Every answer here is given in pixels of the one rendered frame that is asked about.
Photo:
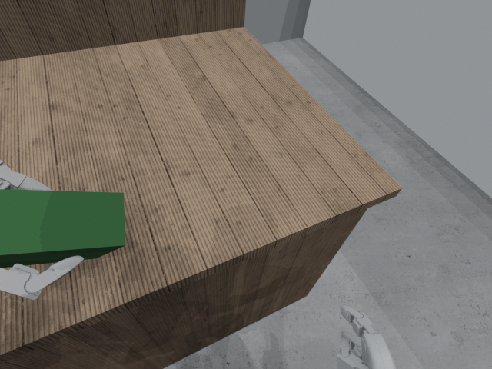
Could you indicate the table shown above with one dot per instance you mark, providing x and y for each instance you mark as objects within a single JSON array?
[{"x": 239, "y": 187}]

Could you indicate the left robot hand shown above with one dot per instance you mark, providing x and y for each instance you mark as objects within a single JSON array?
[{"x": 21, "y": 280}]

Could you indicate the right robot hand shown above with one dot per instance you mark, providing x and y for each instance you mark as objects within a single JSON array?
[{"x": 371, "y": 352}]

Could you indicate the sponge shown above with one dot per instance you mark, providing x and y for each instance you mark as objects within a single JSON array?
[{"x": 40, "y": 227}]

